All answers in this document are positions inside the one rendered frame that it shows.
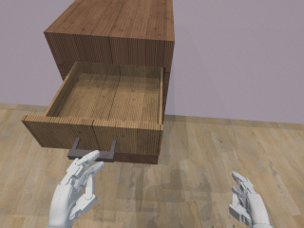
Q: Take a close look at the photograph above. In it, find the cabinet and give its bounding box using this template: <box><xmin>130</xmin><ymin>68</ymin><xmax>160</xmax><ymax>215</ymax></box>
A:
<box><xmin>44</xmin><ymin>0</ymin><xmax>175</xmax><ymax>165</ymax></box>

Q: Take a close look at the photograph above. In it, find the drawer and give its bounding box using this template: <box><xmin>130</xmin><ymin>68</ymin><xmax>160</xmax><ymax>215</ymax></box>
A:
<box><xmin>21</xmin><ymin>62</ymin><xmax>163</xmax><ymax>156</ymax></box>

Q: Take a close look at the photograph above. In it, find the left robot hand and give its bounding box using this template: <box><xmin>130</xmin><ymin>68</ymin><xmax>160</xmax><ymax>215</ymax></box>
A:
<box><xmin>47</xmin><ymin>150</ymin><xmax>105</xmax><ymax>228</ymax></box>

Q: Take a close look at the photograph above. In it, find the handle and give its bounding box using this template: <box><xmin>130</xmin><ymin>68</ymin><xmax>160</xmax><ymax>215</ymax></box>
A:
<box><xmin>67</xmin><ymin>137</ymin><xmax>117</xmax><ymax>162</ymax></box>

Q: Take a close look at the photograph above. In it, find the right robot hand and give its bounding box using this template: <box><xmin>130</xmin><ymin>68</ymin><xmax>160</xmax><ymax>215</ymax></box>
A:
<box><xmin>229</xmin><ymin>171</ymin><xmax>270</xmax><ymax>228</ymax></box>

